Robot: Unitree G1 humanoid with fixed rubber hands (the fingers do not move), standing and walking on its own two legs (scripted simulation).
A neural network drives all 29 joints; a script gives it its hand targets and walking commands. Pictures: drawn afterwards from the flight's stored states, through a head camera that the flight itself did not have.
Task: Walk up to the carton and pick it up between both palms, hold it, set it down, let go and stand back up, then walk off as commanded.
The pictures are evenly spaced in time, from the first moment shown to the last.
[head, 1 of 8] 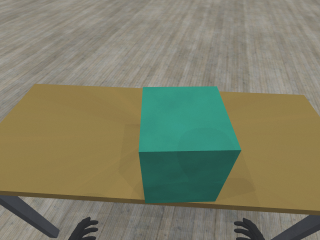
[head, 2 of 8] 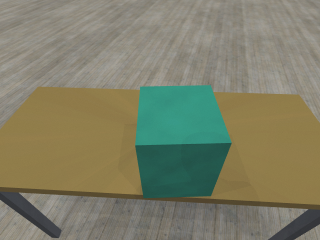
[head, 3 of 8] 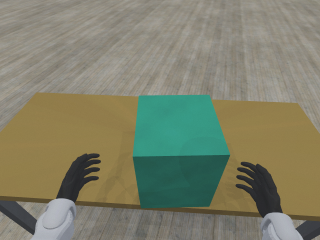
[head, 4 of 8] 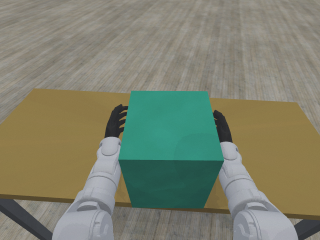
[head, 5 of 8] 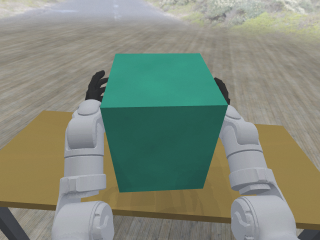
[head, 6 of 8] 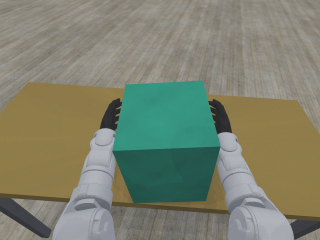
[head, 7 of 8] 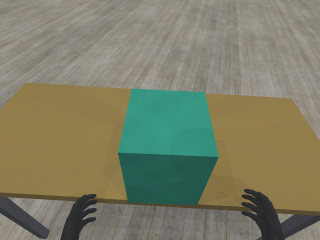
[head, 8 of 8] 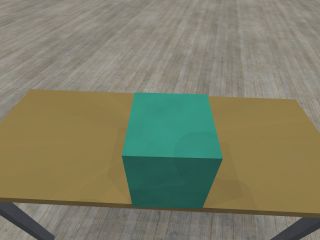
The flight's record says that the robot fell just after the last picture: no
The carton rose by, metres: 0.19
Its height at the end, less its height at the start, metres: +0.00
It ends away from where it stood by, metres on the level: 0.02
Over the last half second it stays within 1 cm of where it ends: yes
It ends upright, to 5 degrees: yes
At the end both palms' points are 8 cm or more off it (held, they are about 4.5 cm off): yes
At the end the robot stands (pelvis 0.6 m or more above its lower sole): yes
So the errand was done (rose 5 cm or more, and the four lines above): yes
